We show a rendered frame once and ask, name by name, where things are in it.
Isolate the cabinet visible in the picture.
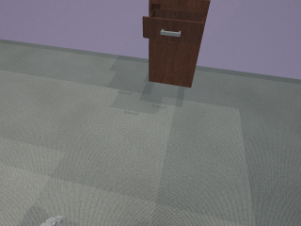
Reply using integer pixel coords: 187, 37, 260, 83
149, 0, 211, 88

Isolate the handle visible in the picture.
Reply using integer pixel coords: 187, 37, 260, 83
160, 29, 181, 37

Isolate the drawer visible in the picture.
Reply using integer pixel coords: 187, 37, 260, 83
142, 8, 204, 44

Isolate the robot left hand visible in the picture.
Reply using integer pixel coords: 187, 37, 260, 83
40, 216, 64, 226

